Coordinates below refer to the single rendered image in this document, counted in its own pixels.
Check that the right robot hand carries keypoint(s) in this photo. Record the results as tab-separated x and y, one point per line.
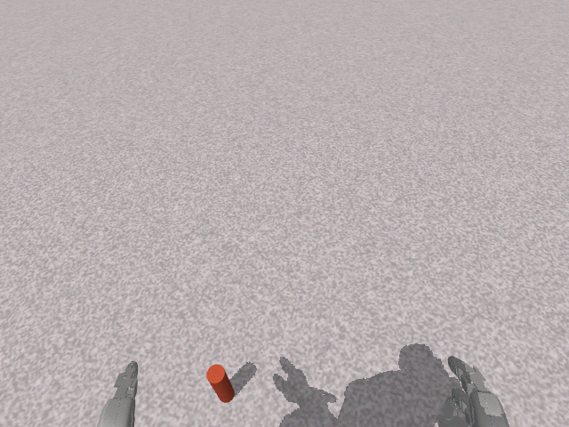
480	407

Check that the can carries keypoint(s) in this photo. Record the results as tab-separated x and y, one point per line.
219	380

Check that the left robot hand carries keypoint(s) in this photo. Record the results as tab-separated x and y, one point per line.
119	411

